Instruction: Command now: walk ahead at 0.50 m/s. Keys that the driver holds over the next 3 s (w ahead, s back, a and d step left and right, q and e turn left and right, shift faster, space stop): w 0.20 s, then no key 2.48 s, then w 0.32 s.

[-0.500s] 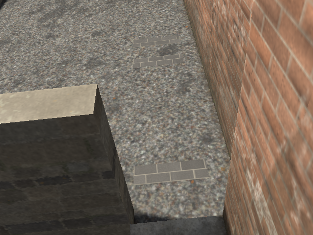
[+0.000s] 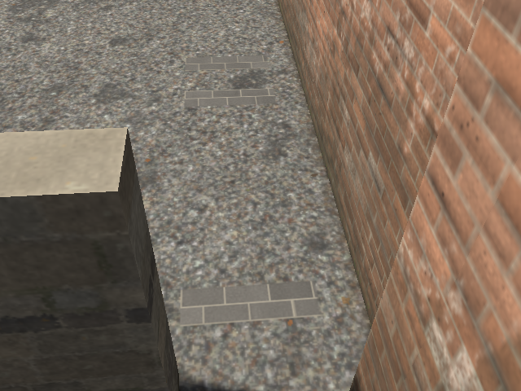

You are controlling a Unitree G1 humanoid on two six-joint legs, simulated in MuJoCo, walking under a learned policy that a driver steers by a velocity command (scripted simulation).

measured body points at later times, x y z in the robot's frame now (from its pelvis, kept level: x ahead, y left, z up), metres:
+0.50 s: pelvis +0.18 -0.05 -0.19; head +0.17 -0.09 +0.26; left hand +0.10 +0.17 -0.32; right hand +0.20 -0.26 -0.37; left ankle +0.26 +0.13 -0.81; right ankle +0.19 -0.12 -0.90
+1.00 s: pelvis +0.18 +0.01 -0.17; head +0.18 +0.02 +0.28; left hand +0.17 +0.28 -0.32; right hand +0.21 -0.21 -0.32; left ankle +0.19 +0.13 -0.90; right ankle +0.19 -0.12 -0.90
